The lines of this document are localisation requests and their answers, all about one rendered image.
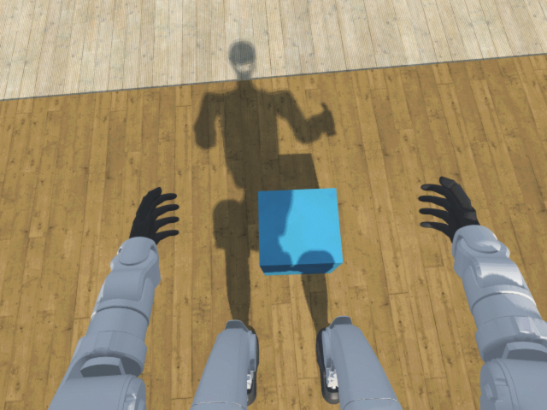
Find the right robot foot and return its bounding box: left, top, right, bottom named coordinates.
left=316, top=327, right=339, bottom=404

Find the right robot upper arm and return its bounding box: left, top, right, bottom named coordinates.
left=479, top=358, right=547, bottom=410

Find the robot right hand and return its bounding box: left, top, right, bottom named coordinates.
left=418, top=177, right=480, bottom=243

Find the robot left hand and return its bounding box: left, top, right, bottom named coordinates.
left=129, top=187, right=179, bottom=244

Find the left robot upper arm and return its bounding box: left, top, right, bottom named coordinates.
left=52, top=374, right=146, bottom=410

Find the robot right forearm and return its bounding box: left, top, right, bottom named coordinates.
left=452, top=225, right=547, bottom=363

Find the robot left forearm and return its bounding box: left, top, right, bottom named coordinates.
left=48, top=237, right=161, bottom=410

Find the left robot foot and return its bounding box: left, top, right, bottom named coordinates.
left=247, top=330, right=259, bottom=406

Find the robot foot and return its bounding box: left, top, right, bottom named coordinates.
left=247, top=330, right=259, bottom=406
left=316, top=327, right=339, bottom=404

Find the carton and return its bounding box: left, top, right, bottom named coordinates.
left=258, top=188, right=343, bottom=276

